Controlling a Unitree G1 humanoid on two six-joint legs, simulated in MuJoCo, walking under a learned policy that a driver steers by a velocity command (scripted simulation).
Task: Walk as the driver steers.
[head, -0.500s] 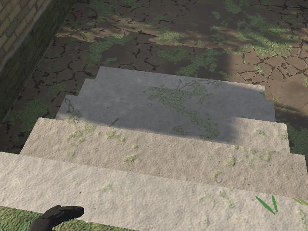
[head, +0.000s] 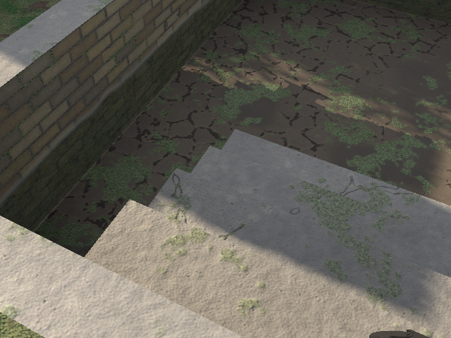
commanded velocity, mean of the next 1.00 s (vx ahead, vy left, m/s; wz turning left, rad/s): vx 0.50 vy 0.00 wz -0.41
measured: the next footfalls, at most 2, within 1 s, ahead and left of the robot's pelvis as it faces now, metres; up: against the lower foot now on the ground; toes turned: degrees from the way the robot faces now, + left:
right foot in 0.48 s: +0.31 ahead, -0.08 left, +0.00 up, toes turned -13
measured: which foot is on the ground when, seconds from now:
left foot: down 0.00-0.46, up 0.48-1.00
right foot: down 0.00-0.00, up 0.02-0.46, down 0.48-1.00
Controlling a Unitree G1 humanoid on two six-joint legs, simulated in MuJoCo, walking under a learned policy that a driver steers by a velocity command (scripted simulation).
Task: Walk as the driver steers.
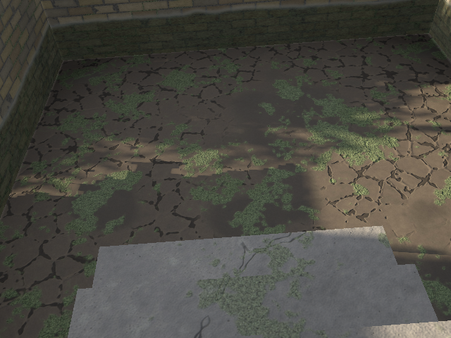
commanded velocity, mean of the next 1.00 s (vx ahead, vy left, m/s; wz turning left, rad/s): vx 0.50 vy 0.00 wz -0.14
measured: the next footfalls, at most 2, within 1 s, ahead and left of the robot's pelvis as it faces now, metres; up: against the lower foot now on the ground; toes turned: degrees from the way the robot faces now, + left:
left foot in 0.14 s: +0.20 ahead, +0.14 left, -0.18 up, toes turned -7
right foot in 0.82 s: +0.57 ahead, -0.14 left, -0.36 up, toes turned -8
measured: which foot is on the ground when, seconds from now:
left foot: up 0.00-0.12, down 0.14-0.80, up 0.82-1.00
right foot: down 0.00-0.14, up 0.16-0.80, down 0.82-1.00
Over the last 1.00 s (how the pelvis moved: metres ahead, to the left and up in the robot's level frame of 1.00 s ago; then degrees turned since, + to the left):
0.45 -0.06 -0.03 -30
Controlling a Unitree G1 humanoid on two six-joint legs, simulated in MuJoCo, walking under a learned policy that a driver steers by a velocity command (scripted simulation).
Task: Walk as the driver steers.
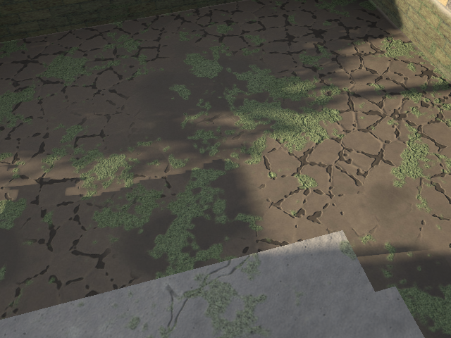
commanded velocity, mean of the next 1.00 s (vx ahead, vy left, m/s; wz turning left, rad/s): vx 0.50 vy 0.00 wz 0.48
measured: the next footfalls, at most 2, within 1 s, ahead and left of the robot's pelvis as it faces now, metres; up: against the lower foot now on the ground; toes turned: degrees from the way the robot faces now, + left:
left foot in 0.46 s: +0.37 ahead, +0.17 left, -0.18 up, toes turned +18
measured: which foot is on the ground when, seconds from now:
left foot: up 0.00-0.44, down 0.46-1.00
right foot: down 0.00-0.46, up 0.48-1.00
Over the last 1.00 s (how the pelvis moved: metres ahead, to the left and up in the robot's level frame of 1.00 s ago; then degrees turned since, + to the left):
0.52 -0.07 -0.33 -5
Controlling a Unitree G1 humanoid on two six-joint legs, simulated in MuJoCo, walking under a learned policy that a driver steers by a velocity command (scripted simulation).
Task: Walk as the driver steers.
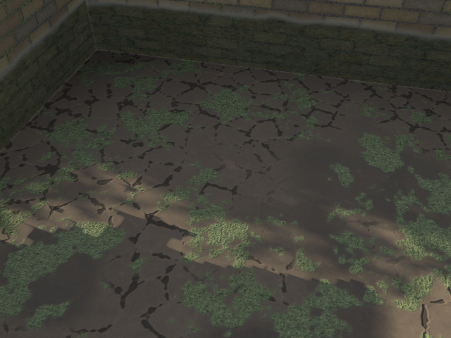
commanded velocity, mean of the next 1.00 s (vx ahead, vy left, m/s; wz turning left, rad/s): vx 0.50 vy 0.00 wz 0.03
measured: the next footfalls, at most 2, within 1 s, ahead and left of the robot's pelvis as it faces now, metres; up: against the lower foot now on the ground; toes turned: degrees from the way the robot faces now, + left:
right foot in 0.10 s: +0.21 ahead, -0.17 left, -0.18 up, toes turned +3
left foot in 0.80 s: +0.64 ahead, +0.00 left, -0.36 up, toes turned +2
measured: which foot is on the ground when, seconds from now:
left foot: down 0.00-0.10, up 0.12-0.78, down 0.80-1.00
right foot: up 0.00-0.08, down 0.10-0.80, up 0.82-1.00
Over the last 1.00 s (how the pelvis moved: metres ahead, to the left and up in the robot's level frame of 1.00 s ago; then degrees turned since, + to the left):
0.51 0.11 -0.23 31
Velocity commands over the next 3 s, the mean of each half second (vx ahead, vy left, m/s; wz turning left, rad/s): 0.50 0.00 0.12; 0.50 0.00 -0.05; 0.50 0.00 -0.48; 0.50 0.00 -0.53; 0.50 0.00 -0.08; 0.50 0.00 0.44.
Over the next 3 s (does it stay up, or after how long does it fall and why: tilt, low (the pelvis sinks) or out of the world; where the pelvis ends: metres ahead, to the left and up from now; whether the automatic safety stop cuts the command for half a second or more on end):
stays up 1.60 -0.44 -0.29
